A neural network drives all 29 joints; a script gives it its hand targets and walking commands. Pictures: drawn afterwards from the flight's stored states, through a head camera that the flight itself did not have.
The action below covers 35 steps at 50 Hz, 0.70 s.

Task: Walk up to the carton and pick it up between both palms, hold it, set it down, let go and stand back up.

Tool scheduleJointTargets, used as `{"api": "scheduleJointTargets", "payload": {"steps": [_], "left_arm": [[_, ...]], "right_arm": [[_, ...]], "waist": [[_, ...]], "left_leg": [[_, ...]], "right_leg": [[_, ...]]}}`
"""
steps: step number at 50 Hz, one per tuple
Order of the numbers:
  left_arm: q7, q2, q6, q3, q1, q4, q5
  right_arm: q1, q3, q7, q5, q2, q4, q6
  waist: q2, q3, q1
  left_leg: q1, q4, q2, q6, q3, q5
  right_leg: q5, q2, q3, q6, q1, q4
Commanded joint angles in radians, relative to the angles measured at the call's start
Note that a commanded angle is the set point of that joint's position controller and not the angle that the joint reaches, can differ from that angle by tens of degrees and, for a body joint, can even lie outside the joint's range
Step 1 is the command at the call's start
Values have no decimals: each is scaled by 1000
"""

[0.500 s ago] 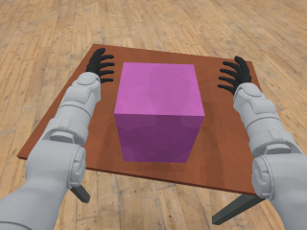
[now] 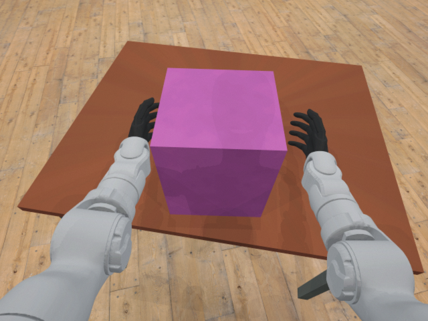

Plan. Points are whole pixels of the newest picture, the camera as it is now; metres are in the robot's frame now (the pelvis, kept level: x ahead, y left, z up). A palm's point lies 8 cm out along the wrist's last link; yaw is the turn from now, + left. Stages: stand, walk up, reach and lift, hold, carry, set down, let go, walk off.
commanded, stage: reach and lift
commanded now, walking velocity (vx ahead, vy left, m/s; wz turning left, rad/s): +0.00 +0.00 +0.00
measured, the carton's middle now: (217, 148) +0.46 -0.02 +0.03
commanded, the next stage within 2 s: none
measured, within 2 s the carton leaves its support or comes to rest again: neither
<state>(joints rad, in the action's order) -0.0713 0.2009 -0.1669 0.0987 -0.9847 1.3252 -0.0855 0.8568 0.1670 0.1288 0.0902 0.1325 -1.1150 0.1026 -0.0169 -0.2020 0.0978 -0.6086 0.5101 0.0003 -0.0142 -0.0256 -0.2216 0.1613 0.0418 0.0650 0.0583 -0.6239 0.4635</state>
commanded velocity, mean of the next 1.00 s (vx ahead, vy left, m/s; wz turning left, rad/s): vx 0.00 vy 0.00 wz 0.00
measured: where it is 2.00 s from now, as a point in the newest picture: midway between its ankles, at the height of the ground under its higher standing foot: outside the picture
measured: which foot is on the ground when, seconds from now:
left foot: down 0.00-1.00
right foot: down 0.00-1.00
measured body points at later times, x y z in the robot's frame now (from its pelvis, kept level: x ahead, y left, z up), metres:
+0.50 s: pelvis -0.01 +0.00 +0.00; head +0.08 +0.00 +0.44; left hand +0.47 +0.13 +0.06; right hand +0.43 -0.18 +0.06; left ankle +0.00 +0.11 -0.73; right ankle +0.02 -0.08 -0.73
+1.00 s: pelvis +0.03 +0.01 +0.01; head +0.08 +0.01 +0.46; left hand +0.46 +0.12 +0.05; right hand +0.41 -0.18 +0.05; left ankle +0.00 +0.11 -0.73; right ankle +0.02 -0.08 -0.73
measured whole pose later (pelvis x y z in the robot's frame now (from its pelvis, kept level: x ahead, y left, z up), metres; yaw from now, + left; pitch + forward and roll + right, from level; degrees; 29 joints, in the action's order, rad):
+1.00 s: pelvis +0.03 +0.01 +0.01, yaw +1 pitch +10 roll -1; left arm -0.06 -0.02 -0.26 0.48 -0.78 1.13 0.31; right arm 0.65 0.62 0.06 -0.43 -0.11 -0.95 0.30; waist -0.02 -0.07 0.10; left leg -0.34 0.38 -0.01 -0.02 -0.01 -0.22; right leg 0.15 0.04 0.08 0.05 -0.34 0.31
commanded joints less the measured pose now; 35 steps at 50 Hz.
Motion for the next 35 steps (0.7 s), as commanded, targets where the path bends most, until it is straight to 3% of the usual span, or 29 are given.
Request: {"api": "scheduleJointTargets", "payload": {"steps": [1,5,9,17,19,21,24,25,26,29,35], "left_arm": [[9,136,-128,-23,-575,-117,-18],[-6,130,-143,-62,-651,-154,-68],[-12,121,-144,-76,-671,-142,-82],[6,43,-157,-55,-675,-167,-44],[19,-8,-165,-23,-681,-186,-4],[48,-102,-173,25,-682,-199,75],[134,-467,-196,78,-667,-143,257],[148,-540,-202,88,-631,-116,295],[161,-631,-208,95,-582,-98,336],[160,-663,-209,129,-529,-78,394],[149,-652,-164,183,-465,-111,454]], "right_arm": [[520,-3,-1,16,136,135,117],[564,11,-7,13,147,182,117],[579,22,-12,-2,134,177,104],[587,50,-3,-45,50,196,111],[589,78,-11,-91,-12,193,114],[577,120,-31,-185,-130,191,127],[568,176,-121,-430,-535,205,162],[551,195,-144,-470,-589,194,175],[515,194,-166,-499,-677,160,188],[446,193,-194,-572,-687,176,195],[399,196,-212,-627,-690,165,214]], "waist": [[-22,-720,27],[-58,-774,31],[-61,-791,34],[-58,-845,44],[-54,-826,51],[-50,-782,59],[-98,-711,79],[-118,-700,87],[-123,-699,66],[-118,-665,62],[-37,-504,31]], "left_leg": [[132,-18,3,54,36,239],[203,13,9,72,31,231],[177,20,7,68,31,190],[138,30,-4,69,28,246],[145,19,-7,66,25,247],[161,-5,-12,61,16,239],[186,-56,-22,67,11,193],[203,-64,-23,74,17,190],[260,-72,-18,71,12,198],[363,-71,12,92,27,298],[323,-134,21,67,8,271]], "right_leg": [[-553,-55,-67,-92,486,79],[-449,-45,-42,-75,370,70],[-394,-52,-42,-67,340,81],[-483,-59,-55,-79,407,92],[-488,-63,-52,-83,423,83],[-497,-70,-44,-88,464,63],[-530,-77,-22,-83,556,11],[-538,-74,-19,-70,582,5],[-559,-67,-5,-62,573,2],[-557,-53,24,-48,544,-29],[-559,-52,16,-76,611,-44]]}}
